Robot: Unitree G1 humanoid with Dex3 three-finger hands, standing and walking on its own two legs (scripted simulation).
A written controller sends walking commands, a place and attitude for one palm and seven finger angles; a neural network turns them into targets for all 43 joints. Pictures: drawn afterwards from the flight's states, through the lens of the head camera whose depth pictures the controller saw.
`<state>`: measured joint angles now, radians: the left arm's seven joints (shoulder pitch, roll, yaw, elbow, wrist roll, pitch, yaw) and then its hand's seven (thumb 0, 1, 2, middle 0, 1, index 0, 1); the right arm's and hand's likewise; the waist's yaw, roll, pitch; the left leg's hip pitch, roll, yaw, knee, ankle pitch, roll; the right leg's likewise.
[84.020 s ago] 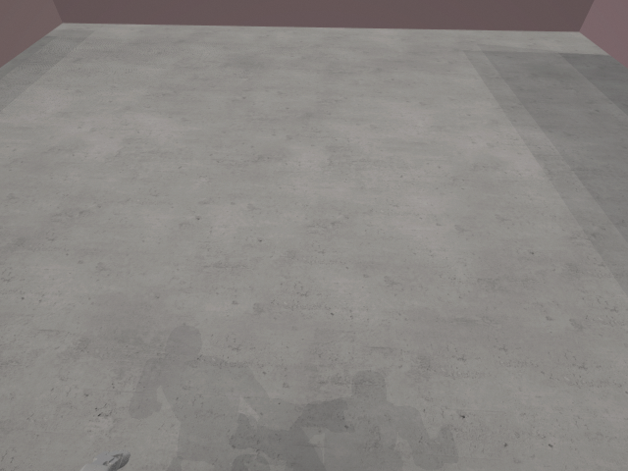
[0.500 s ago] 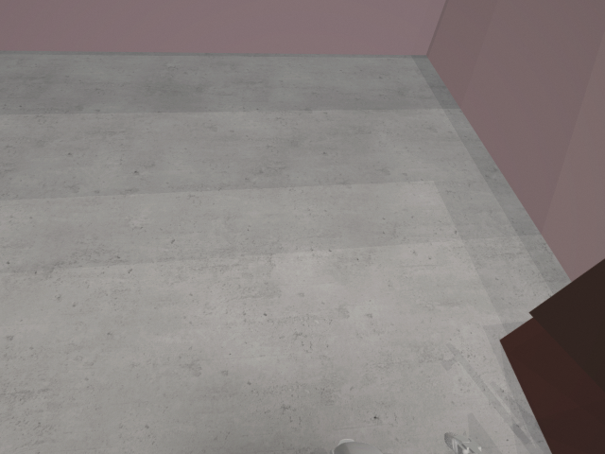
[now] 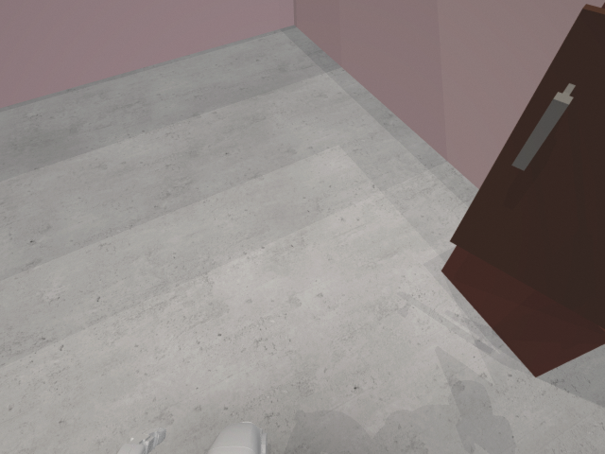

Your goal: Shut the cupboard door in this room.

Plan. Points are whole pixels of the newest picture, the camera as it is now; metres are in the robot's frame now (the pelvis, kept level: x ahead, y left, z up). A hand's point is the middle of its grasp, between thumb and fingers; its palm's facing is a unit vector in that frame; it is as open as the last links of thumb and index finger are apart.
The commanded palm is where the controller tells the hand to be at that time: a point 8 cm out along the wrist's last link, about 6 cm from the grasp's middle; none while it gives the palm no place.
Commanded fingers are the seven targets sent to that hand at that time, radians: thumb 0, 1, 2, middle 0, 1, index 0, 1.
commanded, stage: turn to face it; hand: left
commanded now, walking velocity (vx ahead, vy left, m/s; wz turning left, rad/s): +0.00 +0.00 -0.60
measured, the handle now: (543, 127) +0.61 -0.38 +0.06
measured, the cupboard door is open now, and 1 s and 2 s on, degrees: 22 22 22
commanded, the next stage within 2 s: take the last steps up to it in 1.00 s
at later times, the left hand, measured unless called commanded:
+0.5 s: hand (168, 423) +0.17 +0.22 -0.16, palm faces -0.29 -0.93 -0.23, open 7.4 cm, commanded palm none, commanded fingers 0.00 0.90 0.90 -0.20 -0.30 -0.20 -0.30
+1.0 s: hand (214, 409) +0.20 +0.16 -0.18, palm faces -0.47 -0.86 -0.17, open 7.4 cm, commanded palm none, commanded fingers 0.00 0.90 0.90 -0.20 -0.30 -0.20 -0.30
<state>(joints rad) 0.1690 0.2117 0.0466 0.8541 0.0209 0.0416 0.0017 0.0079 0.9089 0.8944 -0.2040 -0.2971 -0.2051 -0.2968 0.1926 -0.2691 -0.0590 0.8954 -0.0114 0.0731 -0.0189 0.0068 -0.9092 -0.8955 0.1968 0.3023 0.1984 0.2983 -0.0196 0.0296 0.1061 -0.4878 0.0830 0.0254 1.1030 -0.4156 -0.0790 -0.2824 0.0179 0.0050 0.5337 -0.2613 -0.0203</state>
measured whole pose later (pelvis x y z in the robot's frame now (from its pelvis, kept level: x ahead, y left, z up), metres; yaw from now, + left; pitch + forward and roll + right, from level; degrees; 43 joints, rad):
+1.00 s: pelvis +0.04 +0.03 -0.01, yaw -31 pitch +1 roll -1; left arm 0.20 0.21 0.06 0.93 0.01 0.06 0.00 0.01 0.91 0.89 -0.21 -0.30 -0.21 -0.30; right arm 0.21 -0.20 -0.03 0.91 -0.02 0.02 -0.03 0.00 -0.91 -0.90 0.20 0.30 0.20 0.30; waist -0.01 -0.04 0.04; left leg -0.32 0.04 0.05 0.62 -0.31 0.00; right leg -0.30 0.02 0.06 0.65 -0.39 0.01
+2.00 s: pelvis +0.16 -0.15 +0.01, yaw -41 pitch +0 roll -1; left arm 0.20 0.19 0.06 1.00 0.02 0.02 -0.01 0.01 0.91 0.89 -0.20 -0.30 -0.20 -0.30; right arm 0.28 -0.15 -0.02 1.02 -0.03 -0.01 -0.03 0.00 -0.91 -0.90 0.20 0.30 0.20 0.30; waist -0.02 0.00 0.07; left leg -0.25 0.08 0.12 0.48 -0.22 0.01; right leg -0.45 -0.06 -0.02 0.90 -0.34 0.00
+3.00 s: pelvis +0.14 -0.14 +0.01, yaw -41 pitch -2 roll +1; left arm 0.28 0.14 0.00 1.12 0.01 0.01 0.04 0.01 0.92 0.89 -0.20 -0.30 -0.20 -0.30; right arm 0.25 -0.17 -0.01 1.11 0.00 0.02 -0.03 0.00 -0.92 -0.90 0.20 0.30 0.20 0.30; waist -0.01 -0.01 0.03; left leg -0.16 -0.01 0.08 0.38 -0.18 0.03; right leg -0.10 0.01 0.00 0.41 -0.27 -0.02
